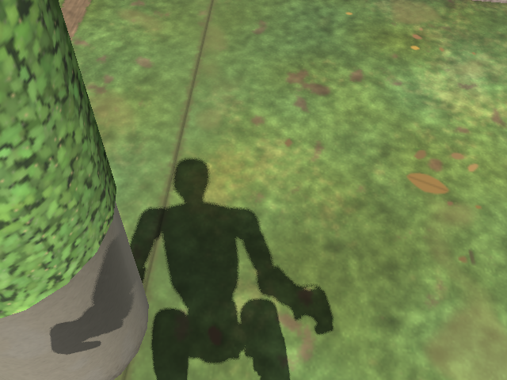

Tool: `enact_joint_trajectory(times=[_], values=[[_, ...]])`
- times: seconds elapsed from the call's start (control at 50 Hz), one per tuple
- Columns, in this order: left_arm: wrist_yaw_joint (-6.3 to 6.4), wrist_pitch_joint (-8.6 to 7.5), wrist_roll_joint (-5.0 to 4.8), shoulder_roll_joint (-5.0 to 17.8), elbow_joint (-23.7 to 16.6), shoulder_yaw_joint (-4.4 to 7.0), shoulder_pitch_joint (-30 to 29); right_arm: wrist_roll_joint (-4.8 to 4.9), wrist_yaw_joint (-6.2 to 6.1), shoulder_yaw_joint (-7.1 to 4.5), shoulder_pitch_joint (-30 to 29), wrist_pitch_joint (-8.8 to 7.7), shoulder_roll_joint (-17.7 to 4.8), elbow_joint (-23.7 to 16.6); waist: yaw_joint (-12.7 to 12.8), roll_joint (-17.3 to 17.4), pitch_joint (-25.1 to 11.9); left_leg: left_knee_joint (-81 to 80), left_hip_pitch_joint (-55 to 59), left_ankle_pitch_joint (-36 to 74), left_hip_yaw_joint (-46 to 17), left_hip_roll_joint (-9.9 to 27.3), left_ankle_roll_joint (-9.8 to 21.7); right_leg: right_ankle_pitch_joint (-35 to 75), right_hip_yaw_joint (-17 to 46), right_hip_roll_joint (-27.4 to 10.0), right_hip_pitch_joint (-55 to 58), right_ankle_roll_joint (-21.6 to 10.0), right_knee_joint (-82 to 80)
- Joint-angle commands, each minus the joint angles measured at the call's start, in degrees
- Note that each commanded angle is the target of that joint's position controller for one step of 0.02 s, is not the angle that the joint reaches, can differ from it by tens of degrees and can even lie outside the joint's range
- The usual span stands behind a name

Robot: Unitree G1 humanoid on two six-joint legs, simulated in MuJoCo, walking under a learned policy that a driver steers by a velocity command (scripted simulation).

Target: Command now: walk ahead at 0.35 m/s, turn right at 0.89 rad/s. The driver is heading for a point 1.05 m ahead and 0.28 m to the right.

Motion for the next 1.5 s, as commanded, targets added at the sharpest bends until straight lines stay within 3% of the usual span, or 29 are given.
enact_joint_trajectory(times=[0.02,0.1,0.14,0.16,0.18,0.2,0.24,0.28,0.36,0.48,0.54,0.58,0.6,0.62,0.64,0.66,0.7,0.84,0.98,1.02,1.06,1.08,1.14,1.16,1.22,1.32,1.38,1.42,1.5], values=[[-2.09,0.12,-0.09,-4.5,-5.6,-1.91,1.7,1.32,-0.88,-0.83,-8.1,-0.29,-4.0,-4.7,4.5,13.0,-3.8,-7.2,1.4,41.1,-0.6,10.5,5.6,12.9,0.9,-1.4,4.8,0.1,-16.8],[-2.85,0.24,0.13,-0.8,-4.6,-0.67,7.6,1.42,-0.58,-2.50,-7.5,0.48,-8.5,-4.8,7.7,9.7,-7.3,7.0,-2.9,46.5,4.1,10.1,3.1,19.4,-4.9,4.7,22.9,-3.0,-21.7],[-1.02,-0.30,0.50,2.5,-2.2,1.20,18.8,2.46,0.07,-3.46,-7.8,1.53,-10.0,-6.3,12.9,4.0,-13.0,31.0,-10.0,33.4,3.1,8.9,1.0,19.5,-1.4,5.9,38.5,-8.1,-25.4],[0.58,-0.56,-0.33,5.9,-2.8,1.98,15.7,0.43,0.94,-2.52,-3.6,2.40,-5.3,-5.5,9.7,-5.7,-9.3,47.5,-19.6,-15.3,4.2,1.6,-0.3,38.5,5.8,-0.5,41.7,-10.1,-29.2],[0.70,-0.27,-1.10,11.2,-6.9,2.43,12.9,-0.34,0.50,-2.15,6.6,3.91,-4.2,-7.0,3.7,-11.1,-13.8,68.3,-28.0,-28.3,-1.4,-3.1,-2.7,77.4,30.0,-15.6,47.4,-18.4,-23.8],[0.94,0.21,-2.92,12.6,-9.9,3.69,10.6,-1.27,-0.66,-2.15,8.4,4.91,-6.7,-7.9,5.7,-8.6,-25.6,71.1,-30.7,-20.3,-11.2,-3.2,-2.8,60.1,40.4,-20.2,51.3,-24.8,-33.6],[2.09,1.18,-2.65,5.3,-10.6,1.70,3.2,-2.24,-1.50,-2.60,1.5,6.31,-9.7,-7.5,3.1,3.4,-13.9,60.4,-28.8,-12.8,-14.1,0.4,-1.8,23.1,36.7,-13.3,35.0,-19.5,-40.3],[2.08,0.91,-2.61,3.8,-8.7,1.15,3.9,-2.00,-1.99,-2.38,0.2,7.73,-8.6,-7.5,0.6,3.0,-6.8,50.5,-24.3,-10.1,-13.6,1.2,-1.5,24.6,30.6,-8.3,25.0,-14.9,-41.7],[1.62,-0.13,-1.62,5.5,-6.2,1.79,6.0,-0.52,-1.31,-1.47,-4.0,7.86,-6.0,-7.4,1.3,4.5,-10.3,39.8,-19.3,-7.5,-13.6,-0.8,-2.0,36.0,27.0,-3.9,24.2,-12.4,-38.7],[0.39,2.02,-1.48,4.5,-6.4,1.93,5.8,0.13,-0.59,-0.55,-10.6,8.67,-5.4,-7.2,3.1,-1.8,-8.3,24.4,-15.3,-3.2,-14.2,-5.0,-0.3,9.9,33.7,0.4,21.5,-8.3,-41.8],[0.00,2.25,-0.84,4.1,-6.2,1.89,6.0,1.77,-1.09,-0.65,-10.0,7.09,-6.0,-6.3,3.3,-6.1,-6.1,14.0,-8.6,-4.9,-14.5,-7.3,0.7,8.9,36.5,1.1,20.0,-6.5,-41.8],[0.07,1.87,-1.50,4.0,-5.8,1.71,6.3,1.45,-1.76,-1.36,-7.6,5.67,-7.9,-5.7,1.6,-5.7,-5.3,1.4,0.3,-0.7,-15.5,-6.7,1.2,3.0,39.1,2.3,16.8,-3.6,-40.6],[0.57,1.48,-2.01,2.6,-5.4,1.14,7.1,1.03,-1.95,-2.02,-6.1,4.85,-10.3,-5.1,1.2,-1.4,-6.0,-5.7,7.3,0.3,-18.1,-1.5,2.8,-5.8,35.7,5.4,12.8,-1.4,-37.1],[1.01,1.24,-2.79,-0.7,-6.3,0.18,10.0,0.27,-2.03,-3.04,-6.3,4.84,-15.5,-6.1,2.5,9.6,-8.4,-10.5,12.1,-6.8,-31.4,12.7,7.6,-15.5,25.4,11.1,7.0,1.5,-25.6],[1.65,1.54,-1.83,2.3,-6.9,1.09,9.4,-0.30,-1.51,-3.40,-9.3,5.29,-17.0,-7.0,1.8,14.2,-6.8,-12.4,5.2,-2.1,-41.7,22.6,13.6,-16.7,12.9,14.9,3.3,2.5,-9.6],[1.58,1.77,-0.59,6.1,-6.6,1.94,6.9,0.24,-1.05,-2.39,-10.1,5.82,-12.0,-6.6,2.3,8.7,-4.8,-9.5,0.1,7.9,-35.3,19.1,14.4,-11.6,12.3,9.7,6.1,2.5,-2.0],[0.49,2.82,-1.16,4.0,-5.1,1.53,9.7,1.30,-0.25,-1.43,-12.8,5.84,-8.3,-6.5,4.9,8.7,-4.4,-6.0,-2.8,18.7,-23.5,11.8,12.1,-6.9,11.0,9.4,10.0,2.2,6.1],[1.05,4.11,-1.74,1.6,-3.6,-0.79,4.8,0.84,-0.25,-2.11,-4.4,5.22,-10.4,-3.6,0.2,13.9,-4.8,-3.1,7.7,26.6,-19.3,9.8,12.0,-8.8,9.4,8.6,6.7,3.7,-1.8],[1.76,3.27,-2.37,-0.7,-0.4,-2.81,4.4,0.59,0.75,-2.30,-2.5,6.72,-11.4,-0.6,0.1,17.6,-5.7,-2.0,1.2,28.5,-18.5,10.9,12.4,-6.1,2.4,5.3,24.0,0.6,-28.4],[2.00,2.30,-1.47,-0.8,1.4,-3.12,6.1,1.08,0.60,-1.96,-0.5,7.19,-10.7,0.9,1.8,13.7,-5.4,0.8,-4.0,26.5,-16.6,9.9,8.4,6.9,3.7,3.7,33.7,-1.8,-45.1],[2.56,1.70,-0.53,6.4,-0.2,-1.91,1.3,1.56,0.88,-0.59,0.6,5.71,-5.0,-1.0,-0.8,-5.9,-4.7,5.8,-13.8,-1.7,-8.2,-0.4,1.3,17.1,23.2,-14.1,35.0,-6.1,-45.7],[2.36,1.18,-0.83,4.1,0.1,-2.42,0.5,1.65,0.01,-1.02,-1.5,6.24,-6.4,0.1,1.8,-5.6,-3.7,8.6,-5.6,-10.8,-9.4,0.1,0.9,14.4,21.6,-15.2,25.4,-8.7,-45.2],[3.21,0.33,-0.73,-0.4,1.5,-4.13,-3.3,1.58,0.27,-1.12,-1.3,6.54,-5.7,1.9,0.1,-6.5,-0.2,5.2,-4.8,-1.2,-9.6,-1.0,1.2,11.3,15.1,-8.3,25.7,-5.7,-45.1],[3.68,-0.05,-1.48,0.5,2.1,-3.71,-2.2,1.08,0.85,-1.16,0.7,6.43,-5.8,3.0,0.0,-7.1,-0.2,3.9,-4.2,4.0,-8.9,-1.2,1.1,17.1,12.9,-8.0,27.1,-4.9,-43.7],[4.24,0.28,-1.91,4.8,3.4,-1.44,1.9,1.37,1.57,-2.06,0.3,5.96,-8.1,3.0,1.7,-4.1,-1.6,8.1,-6.9,5.1,-9.3,-2.0,1.6,25.8,11.0,-10.1,31.6,-6.2,-39.4],[4.67,1.00,-1.04,1.8,2.8,-1.35,0.6,0.56,2.77,-2.17,-0.4,7.83,-5.0,2.3,1.7,-5.0,1.0,20.1,-10.8,-11.4,-7.6,-1.9,4.3,21.1,10.0,-15.3,26.9,-11.0,-40.4],[4.78,-0.14,0.08,4.6,2.6,-0.44,2.8,-0.07,5.11,-3.09,-5.7,9.13,-7.0,-0.5,3.6,-4.2,2.6,25.6,-16.0,-15.0,-7.0,0.5,6.4,-24.7,17.8,-20.0,27.6,-12.7,-51.9],[4.26,-1.62,0.29,5.5,1.7,-0.19,0.1,0.44,6.56,-3.23,-4.7,9.30,-7.0,-0.7,1.5,-3.1,4.9,21.8,-14.5,-13.1,-7.2,1.2,7.6,-26.5,15.8,-20.2,27.4,-10.5,-54.8],[3.07,-2.51,0.37,4.4,0.9,-0.10,-5.2,0.64,5.84,-3.68,9.9,7.42,-5.3,4.4,-6.7,4.4,0.4,4.9,10.2,-5.3,-0.6,-4.9,10.0,-19.1,-2.9,-11.5,17.2,-4.8,-39.3]])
